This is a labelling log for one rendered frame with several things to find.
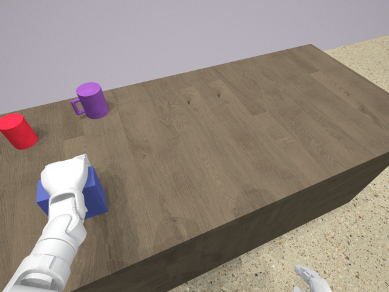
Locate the table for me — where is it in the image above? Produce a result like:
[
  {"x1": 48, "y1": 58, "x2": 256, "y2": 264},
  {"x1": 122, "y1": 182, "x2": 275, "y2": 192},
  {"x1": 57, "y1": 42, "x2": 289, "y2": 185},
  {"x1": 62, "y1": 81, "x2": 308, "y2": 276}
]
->
[{"x1": 0, "y1": 44, "x2": 389, "y2": 292}]

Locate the right robot hand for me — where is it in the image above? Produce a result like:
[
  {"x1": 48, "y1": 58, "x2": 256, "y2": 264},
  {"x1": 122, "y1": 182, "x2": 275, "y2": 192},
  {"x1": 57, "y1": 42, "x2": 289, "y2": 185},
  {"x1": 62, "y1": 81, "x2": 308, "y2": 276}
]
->
[{"x1": 293, "y1": 265, "x2": 332, "y2": 292}]

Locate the sponge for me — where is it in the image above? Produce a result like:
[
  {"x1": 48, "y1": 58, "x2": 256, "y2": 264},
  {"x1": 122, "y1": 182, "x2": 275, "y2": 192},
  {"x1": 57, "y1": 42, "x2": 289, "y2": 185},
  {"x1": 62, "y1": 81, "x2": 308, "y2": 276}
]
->
[{"x1": 36, "y1": 166, "x2": 108, "y2": 220}]

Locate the robot left forearm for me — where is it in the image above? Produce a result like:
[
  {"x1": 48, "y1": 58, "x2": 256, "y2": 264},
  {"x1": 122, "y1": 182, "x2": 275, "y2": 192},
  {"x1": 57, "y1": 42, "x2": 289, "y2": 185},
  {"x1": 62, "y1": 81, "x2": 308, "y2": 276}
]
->
[{"x1": 2, "y1": 189, "x2": 87, "y2": 292}]

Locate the left robot hand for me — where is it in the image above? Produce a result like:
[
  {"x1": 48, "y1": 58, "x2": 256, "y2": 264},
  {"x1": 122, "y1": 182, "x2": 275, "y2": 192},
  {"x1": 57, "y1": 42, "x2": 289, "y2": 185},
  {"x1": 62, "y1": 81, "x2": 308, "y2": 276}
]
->
[{"x1": 41, "y1": 154, "x2": 91, "y2": 212}]

